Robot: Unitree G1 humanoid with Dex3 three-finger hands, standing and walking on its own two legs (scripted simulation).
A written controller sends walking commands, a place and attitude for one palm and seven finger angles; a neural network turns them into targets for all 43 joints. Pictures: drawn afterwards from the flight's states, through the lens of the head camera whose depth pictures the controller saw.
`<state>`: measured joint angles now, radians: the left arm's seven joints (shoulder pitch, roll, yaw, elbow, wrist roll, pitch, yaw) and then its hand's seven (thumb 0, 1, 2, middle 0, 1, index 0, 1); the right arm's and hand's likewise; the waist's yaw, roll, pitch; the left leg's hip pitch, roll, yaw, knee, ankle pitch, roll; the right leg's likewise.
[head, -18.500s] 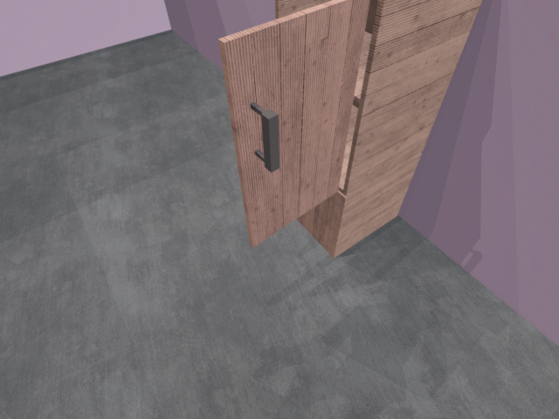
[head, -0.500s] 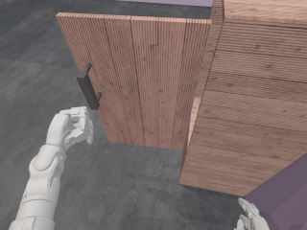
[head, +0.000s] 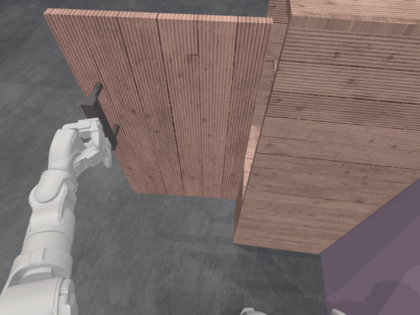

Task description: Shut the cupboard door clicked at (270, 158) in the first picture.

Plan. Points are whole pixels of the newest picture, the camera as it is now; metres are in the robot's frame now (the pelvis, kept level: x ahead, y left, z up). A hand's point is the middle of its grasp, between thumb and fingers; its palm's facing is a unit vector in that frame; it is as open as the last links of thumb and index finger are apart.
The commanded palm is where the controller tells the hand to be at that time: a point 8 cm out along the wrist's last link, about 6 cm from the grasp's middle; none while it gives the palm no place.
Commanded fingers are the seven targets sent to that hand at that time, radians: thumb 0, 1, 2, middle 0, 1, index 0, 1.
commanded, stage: bring the fist close to the handle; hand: left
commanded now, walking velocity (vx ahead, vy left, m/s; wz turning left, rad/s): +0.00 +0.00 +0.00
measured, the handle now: (104, 117) +0.49 +0.22 +0.08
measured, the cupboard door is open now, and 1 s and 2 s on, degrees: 93 79 69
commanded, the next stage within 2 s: push the door shut along its arc in 0.16 s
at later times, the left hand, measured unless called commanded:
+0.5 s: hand (105, 143) +0.42 +0.20 +0.09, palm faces -0.12 -0.99 -0.02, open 3.1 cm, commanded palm +0.41 +0.24 +0.09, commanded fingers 0.00 0.90 0.90 -1.30 -1.50 -1.30 -1.50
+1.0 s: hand (124, 117) +0.48 +0.17 +0.09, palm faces -0.25 -0.97 -0.01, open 3.2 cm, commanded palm +0.48 +0.22 +0.09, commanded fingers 0.00 0.90 0.90 -1.30 -1.50 -1.30 -1.50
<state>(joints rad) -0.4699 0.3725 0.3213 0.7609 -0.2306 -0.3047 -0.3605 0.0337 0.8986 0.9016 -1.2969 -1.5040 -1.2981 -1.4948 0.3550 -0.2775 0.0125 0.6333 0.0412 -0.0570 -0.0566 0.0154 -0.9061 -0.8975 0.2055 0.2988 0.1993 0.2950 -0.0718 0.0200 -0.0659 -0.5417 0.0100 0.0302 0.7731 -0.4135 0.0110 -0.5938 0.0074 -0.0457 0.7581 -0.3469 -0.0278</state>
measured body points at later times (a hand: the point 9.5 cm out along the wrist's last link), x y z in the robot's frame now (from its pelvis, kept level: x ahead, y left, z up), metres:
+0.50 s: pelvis +0.00 +0.01 +0.00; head +0.06 +0.02 +0.44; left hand +0.42 +0.25 +0.09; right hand +0.09 -0.24 -0.11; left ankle -0.02 +0.11 -0.71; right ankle +0.01 -0.10 -0.71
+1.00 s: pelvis -0.01 +0.01 -0.02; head +0.10 +0.02 +0.42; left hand +0.49 +0.23 +0.09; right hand -0.01 -0.27 -0.13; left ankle -0.02 +0.11 -0.71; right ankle +0.01 -0.10 -0.71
